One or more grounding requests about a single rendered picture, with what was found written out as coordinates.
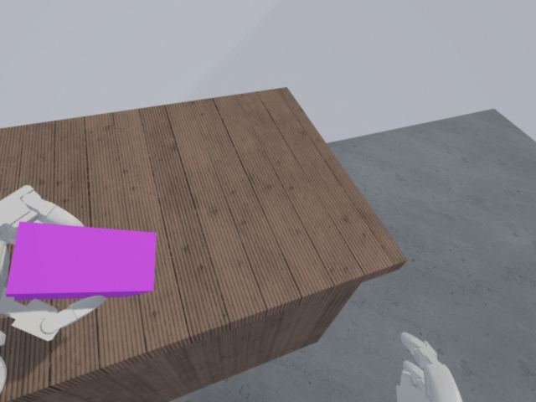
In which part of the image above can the right robot hand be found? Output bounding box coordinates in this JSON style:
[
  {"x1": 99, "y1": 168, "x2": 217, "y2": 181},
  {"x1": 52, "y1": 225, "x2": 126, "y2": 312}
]
[{"x1": 396, "y1": 332, "x2": 462, "y2": 402}]

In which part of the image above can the left robot hand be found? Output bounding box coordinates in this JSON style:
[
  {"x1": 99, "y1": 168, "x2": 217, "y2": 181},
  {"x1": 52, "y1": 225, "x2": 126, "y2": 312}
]
[{"x1": 0, "y1": 185, "x2": 106, "y2": 341}]

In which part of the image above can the table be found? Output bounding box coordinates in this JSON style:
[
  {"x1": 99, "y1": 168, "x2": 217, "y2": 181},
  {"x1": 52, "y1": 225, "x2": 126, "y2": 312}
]
[{"x1": 0, "y1": 87, "x2": 407, "y2": 402}]

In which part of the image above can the sponge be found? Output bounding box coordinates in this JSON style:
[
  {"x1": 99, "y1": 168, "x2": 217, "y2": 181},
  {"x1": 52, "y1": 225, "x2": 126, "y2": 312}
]
[{"x1": 6, "y1": 221, "x2": 157, "y2": 301}]

